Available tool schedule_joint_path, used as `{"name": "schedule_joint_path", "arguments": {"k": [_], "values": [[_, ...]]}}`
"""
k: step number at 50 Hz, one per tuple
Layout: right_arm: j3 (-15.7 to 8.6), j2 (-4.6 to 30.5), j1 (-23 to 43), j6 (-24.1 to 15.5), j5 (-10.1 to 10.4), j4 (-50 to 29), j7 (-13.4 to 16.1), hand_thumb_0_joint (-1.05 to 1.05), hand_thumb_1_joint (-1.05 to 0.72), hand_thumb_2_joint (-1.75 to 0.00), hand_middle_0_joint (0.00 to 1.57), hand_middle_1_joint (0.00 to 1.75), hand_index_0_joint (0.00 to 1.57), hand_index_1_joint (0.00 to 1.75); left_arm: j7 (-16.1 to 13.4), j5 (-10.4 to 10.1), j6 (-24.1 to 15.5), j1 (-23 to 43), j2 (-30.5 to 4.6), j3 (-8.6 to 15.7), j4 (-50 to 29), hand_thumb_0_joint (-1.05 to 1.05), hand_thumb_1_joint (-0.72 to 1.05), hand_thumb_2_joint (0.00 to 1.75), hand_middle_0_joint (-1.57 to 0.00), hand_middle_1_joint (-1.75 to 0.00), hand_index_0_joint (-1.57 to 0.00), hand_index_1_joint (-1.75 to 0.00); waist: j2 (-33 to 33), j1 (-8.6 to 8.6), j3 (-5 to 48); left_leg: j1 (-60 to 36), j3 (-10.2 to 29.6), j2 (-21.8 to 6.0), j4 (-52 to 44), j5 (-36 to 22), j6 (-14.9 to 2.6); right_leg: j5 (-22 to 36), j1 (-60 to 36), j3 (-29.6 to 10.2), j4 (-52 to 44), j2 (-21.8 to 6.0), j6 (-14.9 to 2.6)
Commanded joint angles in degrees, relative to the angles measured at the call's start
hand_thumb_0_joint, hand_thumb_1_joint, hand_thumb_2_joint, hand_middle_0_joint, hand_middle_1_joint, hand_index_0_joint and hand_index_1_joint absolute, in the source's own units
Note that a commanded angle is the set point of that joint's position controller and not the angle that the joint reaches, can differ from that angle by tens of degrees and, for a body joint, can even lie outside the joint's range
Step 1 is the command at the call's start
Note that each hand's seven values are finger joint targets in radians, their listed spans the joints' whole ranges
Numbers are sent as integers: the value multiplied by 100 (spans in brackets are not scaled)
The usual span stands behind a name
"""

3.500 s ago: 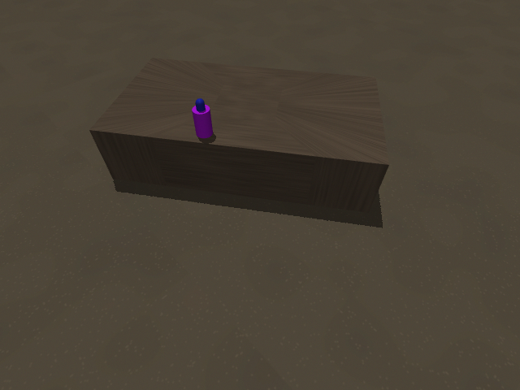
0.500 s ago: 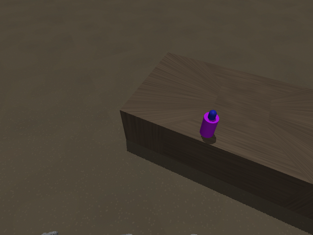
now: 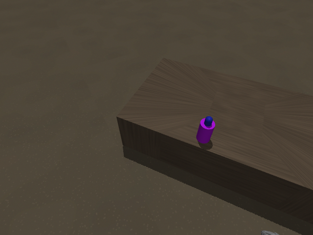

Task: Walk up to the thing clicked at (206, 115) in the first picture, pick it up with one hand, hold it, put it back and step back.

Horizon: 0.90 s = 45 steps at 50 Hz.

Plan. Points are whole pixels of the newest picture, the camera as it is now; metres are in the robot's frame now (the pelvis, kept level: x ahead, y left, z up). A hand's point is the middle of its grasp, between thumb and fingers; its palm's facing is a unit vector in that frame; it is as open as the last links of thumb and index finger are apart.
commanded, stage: walk up
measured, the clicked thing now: (206, 128) +0.71 -0.23 -0.35
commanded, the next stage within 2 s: stand in 0.68 s
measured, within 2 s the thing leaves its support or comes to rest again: neither
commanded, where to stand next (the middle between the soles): +0.08 -0.02 m, yaw +0 degrees
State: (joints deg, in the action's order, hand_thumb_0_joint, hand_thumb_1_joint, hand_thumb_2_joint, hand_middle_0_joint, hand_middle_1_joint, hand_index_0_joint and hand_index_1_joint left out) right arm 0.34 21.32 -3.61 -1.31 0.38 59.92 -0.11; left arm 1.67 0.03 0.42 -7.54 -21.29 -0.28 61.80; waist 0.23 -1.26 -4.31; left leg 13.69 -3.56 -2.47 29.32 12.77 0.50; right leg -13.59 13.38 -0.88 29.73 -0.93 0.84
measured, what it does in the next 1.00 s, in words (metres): stands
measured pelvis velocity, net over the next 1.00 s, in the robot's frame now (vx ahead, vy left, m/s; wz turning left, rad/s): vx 0.03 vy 0.00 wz -0.01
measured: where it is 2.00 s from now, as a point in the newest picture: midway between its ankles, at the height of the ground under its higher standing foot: outside the picture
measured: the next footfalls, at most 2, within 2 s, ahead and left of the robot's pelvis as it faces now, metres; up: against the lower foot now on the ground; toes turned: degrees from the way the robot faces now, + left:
none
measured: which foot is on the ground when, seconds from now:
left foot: down 0.00-1.00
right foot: down 0.00-1.00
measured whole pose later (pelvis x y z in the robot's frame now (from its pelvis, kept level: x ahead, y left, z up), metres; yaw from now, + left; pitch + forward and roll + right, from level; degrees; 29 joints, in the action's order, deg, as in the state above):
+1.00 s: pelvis +0.03 +0.00 +0.01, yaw +0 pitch -2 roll +0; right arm -0.5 19.7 -4.5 -0.3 -0.4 66.1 -0.7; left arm 0.6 0.4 -0.7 -5.1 -20.2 -0.4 64.9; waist 0.1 0.6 -2.8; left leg 7.3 -4.2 -2.2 18.5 9.3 0.8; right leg -9.8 7.1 -1.2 18.7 -0.9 1.2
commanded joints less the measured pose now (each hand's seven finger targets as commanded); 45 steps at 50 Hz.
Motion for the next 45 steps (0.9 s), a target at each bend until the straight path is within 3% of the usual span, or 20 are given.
{"name": "schedule_joint_path", "arguments": {"k": [1,7,15,20,26,33,35,38,42,45], "values": [[-275,1271,254,-150,-19,-124,52,0,-90,-90,20,30,20,30,-92,-17,-147,321,-1230,284,-223,0,90,90,-20,-30,-20,-30,189,105,628,-600,597,-542,-772,-264,-245,555,-11,-715,-977,-630,-344],[-265,1235,301,-152,-70,100,40,0,-90,-90,20,30,20,30,-90,-14,-123,489,-1140,285,-96,0,90,90,-20,-30,-20,-30,85,111,522,-562,624,-577,-1201,-36,-178,326,-157,-665,-1250,-598,-274],[-290,1235,299,-172,-84,199,50,0,-90,-90,20,30,20,30,-87,17,-103,478,-1103,310,-18,0,90,90,-20,-30,-20,-30,-68,103,650,-585,618,-639,-1361,-118,-183,647,-399,-570,-1215,-550,-241],[-304,1231,265,-156,-84,215,59,0,-90,-90,20,30,20,30,-88,3,-74,465,-1088,315,0,0,90,90,-20,-30,-20,-30,-97,108,473,-512,652,-622,-1454,157,-161,478,-257,-570,-1220,-503,-225],[-320,1207,219,-143,-76,193,64,0,-90,-90,20,30,20,30,-98,27,-80,424,-1092,332,-11,0,90,90,-20,-30,-20,-30,3,138,652,-719,516,-626,-1263,-252,-190,724,-294,-572,-1209,-523,-228],[-340,1213,188,-108,-73,198,53,0,-90,-90,20,30,20,30,-113,28,-83,480,-1096,332,-29,0,90,90,-20,-30,-20,-30,30,181,599,-851,502,-617,-1227,-337,-170,801,-176,-617,-1248,-544,-220],[-297,1058,211,-45,-96,254,30,0,-90,-90,20,30,20,30,-154,43,-180,539,-1107,278,-34,0,90,90,-20,-30,-20,-30,1,213,619,-834,505,-592,-1297,-407,-98,534,-293,-646,-1442,-619,-189],[-304,1097,184,-34,-99,280,13,0,-90,-90,20,30,20,30,-176,46,-214,521,-1120,257,-8,0,90,90,-20,-30,-20,-30,18,219,632,-924,512,-603,-1301,-676,-90,780,-371,-599,-1455,-631,-183],[-303,1091,195,-17,-94,287,0,0,-90,-90,20,30,20,30,-193,46,-217,499,-1126,245,2,0,90,90,-20,-30,-20,-30,59,212,510,-886,530,-588,-1335,-405,-91,437,-289,-597,-1565,-639,-159],[-298,1086,135,-41,-107,303,-7,0,-90,-90,20,30,20,30,-199,27,-235,509,-1145,246,-28,0,90,90,-20,-30,-20,-30,11,213,591,-881,539,-601,-1378,-671,-75,766,-423,-550,-1490,-643,-167]]}}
